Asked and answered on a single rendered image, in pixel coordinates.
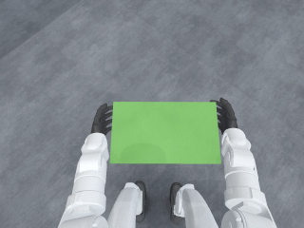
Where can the left robot foot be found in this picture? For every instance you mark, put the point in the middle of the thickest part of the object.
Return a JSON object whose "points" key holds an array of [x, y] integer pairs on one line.
{"points": [[141, 216]]}

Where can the left robot forearm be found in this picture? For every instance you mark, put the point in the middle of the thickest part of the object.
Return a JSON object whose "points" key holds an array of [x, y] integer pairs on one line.
{"points": [[88, 193]]}

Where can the left robot upper arm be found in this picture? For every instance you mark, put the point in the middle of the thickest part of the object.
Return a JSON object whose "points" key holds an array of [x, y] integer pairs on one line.
{"points": [[92, 221]]}

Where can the right robot forearm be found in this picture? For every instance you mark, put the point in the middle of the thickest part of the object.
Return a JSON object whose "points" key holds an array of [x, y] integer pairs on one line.
{"points": [[241, 178]]}

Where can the right robot thigh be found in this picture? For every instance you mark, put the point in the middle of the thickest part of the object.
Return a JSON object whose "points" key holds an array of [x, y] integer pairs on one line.
{"points": [[196, 211]]}

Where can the carton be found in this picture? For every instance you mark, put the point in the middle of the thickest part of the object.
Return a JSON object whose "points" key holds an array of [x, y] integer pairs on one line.
{"points": [[165, 133]]}

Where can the left robot hand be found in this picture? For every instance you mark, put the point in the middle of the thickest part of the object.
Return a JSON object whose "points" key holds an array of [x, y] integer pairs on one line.
{"points": [[100, 124]]}

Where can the right robot hand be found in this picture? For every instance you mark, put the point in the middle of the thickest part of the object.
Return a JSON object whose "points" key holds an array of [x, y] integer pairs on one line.
{"points": [[227, 115]]}

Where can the right robot upper arm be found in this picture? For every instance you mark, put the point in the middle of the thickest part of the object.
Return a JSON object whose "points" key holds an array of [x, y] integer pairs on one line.
{"points": [[236, 218]]}

